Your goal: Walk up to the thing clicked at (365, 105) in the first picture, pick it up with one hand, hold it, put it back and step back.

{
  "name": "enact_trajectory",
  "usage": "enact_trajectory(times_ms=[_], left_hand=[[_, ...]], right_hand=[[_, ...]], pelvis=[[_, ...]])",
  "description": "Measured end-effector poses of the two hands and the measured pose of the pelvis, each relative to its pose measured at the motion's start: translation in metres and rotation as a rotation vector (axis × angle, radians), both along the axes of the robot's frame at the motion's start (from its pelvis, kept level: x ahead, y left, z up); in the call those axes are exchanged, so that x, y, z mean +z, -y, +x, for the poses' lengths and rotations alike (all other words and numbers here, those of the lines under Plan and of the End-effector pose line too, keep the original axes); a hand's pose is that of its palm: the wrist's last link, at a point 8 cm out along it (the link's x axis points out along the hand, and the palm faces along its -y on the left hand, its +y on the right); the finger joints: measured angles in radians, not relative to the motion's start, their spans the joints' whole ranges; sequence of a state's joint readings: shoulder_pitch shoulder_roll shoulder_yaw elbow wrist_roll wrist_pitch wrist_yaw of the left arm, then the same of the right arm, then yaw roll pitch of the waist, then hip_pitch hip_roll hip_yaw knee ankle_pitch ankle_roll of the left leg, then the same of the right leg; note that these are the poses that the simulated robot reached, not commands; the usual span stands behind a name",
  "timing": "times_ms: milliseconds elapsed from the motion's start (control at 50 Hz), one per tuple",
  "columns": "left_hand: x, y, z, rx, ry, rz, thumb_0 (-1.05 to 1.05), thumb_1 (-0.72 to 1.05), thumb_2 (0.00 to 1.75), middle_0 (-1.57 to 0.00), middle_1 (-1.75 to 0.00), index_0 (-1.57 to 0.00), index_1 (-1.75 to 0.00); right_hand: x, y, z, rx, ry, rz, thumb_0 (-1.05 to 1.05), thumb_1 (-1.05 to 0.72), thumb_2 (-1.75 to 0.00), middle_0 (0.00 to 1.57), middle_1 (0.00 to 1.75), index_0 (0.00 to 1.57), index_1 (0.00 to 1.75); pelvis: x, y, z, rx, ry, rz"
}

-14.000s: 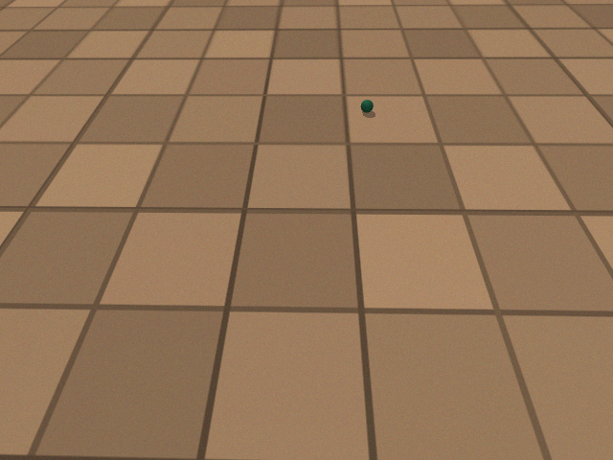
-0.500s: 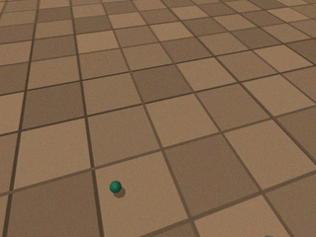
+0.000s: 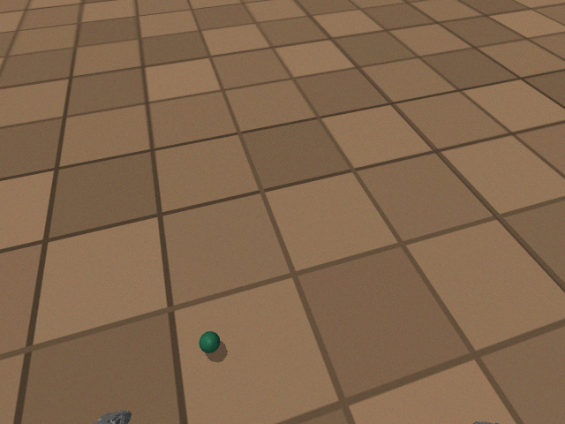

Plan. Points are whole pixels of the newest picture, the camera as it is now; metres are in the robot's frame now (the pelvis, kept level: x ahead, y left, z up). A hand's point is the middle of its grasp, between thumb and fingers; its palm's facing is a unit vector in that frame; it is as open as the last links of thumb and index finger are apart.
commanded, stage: walk up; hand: left
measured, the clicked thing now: (209, 342) +0.51 +0.27 -0.74
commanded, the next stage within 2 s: stand in 0.22 s
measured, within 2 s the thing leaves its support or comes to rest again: neither
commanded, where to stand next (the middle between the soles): +0.13 +0.02 m, yaw +1 degrees
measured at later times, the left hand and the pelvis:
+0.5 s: hand out of the picture +0.08 +0.26 -0.15, palm faces -0.02 -0.94 -0.33, open 7.4 cm; pelvis +0.01 +0.01 +0.00, yaw +0 degrees
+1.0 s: hand out of the picture +0.09 +0.26 -0.15, palm faces -0.02 -0.94 -0.33, open 7.4 cm; pelvis +0.01 +0.01 +0.00, yaw +0 degrees
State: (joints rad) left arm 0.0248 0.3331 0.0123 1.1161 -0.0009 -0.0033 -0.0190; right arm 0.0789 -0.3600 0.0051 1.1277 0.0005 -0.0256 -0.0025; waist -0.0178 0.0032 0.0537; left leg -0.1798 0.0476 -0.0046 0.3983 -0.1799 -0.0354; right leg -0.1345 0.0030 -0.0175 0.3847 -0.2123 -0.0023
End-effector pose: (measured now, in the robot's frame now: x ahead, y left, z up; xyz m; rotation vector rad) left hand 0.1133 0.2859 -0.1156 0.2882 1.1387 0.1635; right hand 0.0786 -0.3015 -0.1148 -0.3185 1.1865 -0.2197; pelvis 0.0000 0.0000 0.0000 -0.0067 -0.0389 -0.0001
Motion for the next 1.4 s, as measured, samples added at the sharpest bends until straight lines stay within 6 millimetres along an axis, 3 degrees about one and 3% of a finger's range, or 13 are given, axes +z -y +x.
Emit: enact_trajectory(times_ms=[140, 480, 900, 1200, 1400], left_hand=[[0.000, -0.005, -0.003, 0.014, -0.019, 0.001, 0.01, 0.91, 0.90, -0.20, -0.30, -0.20, -0.29], [-0.002, -0.020, -0.035, 0.040, -0.115, 0.028, 0.01, 0.91, 0.90, -0.20, -0.30, -0.20, -0.29], [0.000, -0.021, -0.026, 0.029, -0.084, 0.028, 0.01, 0.91, 0.90, -0.20, -0.30, -0.20, -0.29], [-0.001, -0.022, -0.029, 0.028, -0.108, 0.029, 0.01, 0.91, 0.90, -0.20, -0.30, -0.20, -0.29], [-0.001, -0.023, -0.029, 0.033, -0.114, 0.032, 0.01, 0.91, 0.90, -0.20, -0.30, -0.20, -0.29]], right_hand=[[0.003, -0.002, 0.005, 0.009, -0.002, -0.005, 0.00, -0.90, -0.90, 0.20, 0.30, 0.20, 0.30], [-0.002, -0.014, 0.008, 0.013, -0.040, 0.019, 0.00, -0.90, -0.90, 0.20, 0.30, 0.20, 0.30], [0.001, -0.015, 0.014, 0.012, -0.027, 0.014, 0.00, -0.90, -0.90, 0.20, 0.30, 0.20, 0.30], [-0.001, -0.014, 0.006, 0.007, -0.060, 0.012, 0.00, -0.90, -0.90, 0.20, 0.30, 0.20, 0.30], [-0.002, -0.016, 0.012, 0.012, -0.058, 0.015, 0.00, -0.90, -0.90, 0.20, 0.30, 0.20, 0.30]], pelvis=[[0.002, -0.002, 0.002, 0.002, -0.006, 0.000], [0.004, -0.008, 0.009, -0.002, -0.014, 0.003], [0.005, -0.011, 0.013, 0.003, -0.010, 0.005], [0.005, -0.011, 0.016, 0.004, -0.015, 0.005], [0.005, -0.012, 0.019, 0.005, -0.017, 0.005]])
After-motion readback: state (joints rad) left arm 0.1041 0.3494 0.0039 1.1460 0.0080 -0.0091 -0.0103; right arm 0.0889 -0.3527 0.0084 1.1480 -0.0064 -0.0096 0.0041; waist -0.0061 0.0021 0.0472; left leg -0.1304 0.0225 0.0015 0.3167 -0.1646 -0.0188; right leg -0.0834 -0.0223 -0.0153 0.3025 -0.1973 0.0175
